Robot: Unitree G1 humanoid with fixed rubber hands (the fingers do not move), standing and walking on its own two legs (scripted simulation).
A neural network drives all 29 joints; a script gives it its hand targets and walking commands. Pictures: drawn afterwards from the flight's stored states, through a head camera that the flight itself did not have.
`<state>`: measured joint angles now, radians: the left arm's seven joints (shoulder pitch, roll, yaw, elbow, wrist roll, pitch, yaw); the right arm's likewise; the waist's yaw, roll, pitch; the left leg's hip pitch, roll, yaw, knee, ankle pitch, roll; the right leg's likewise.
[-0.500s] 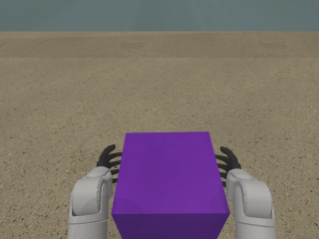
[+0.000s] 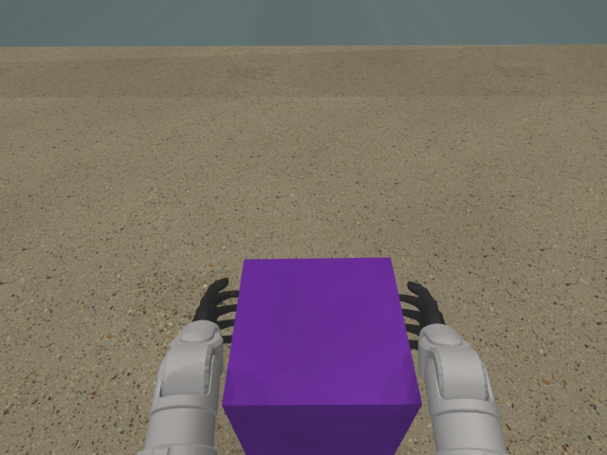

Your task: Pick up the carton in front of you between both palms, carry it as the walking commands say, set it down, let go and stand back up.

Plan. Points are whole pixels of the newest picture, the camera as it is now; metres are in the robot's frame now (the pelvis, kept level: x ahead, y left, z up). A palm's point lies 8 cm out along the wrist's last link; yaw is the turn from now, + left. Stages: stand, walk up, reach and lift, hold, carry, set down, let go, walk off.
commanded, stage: carry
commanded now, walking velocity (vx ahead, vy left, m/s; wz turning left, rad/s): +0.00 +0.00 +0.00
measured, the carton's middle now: (318, 364) +0.28 +0.00 -0.04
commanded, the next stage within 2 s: hold in 0.54 s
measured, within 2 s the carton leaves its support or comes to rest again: neither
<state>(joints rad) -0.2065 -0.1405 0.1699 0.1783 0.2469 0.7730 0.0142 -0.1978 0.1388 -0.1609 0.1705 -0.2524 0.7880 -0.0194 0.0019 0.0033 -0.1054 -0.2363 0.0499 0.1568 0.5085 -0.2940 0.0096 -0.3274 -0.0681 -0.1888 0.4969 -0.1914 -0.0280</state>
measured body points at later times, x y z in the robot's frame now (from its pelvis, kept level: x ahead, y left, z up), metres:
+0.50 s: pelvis +0.00 +0.00 +0.00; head -0.02 +0.00 +0.45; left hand +0.30 +0.15 +0.03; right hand +0.30 -0.15 +0.03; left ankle -0.02 +0.11 -0.74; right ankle +0.05 -0.10 -0.74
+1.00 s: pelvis -0.03 +0.00 -0.01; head -0.03 -0.01 +0.44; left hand +0.30 +0.17 +0.01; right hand +0.31 -0.14 +0.01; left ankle -0.02 +0.11 -0.74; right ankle +0.05 -0.11 -0.74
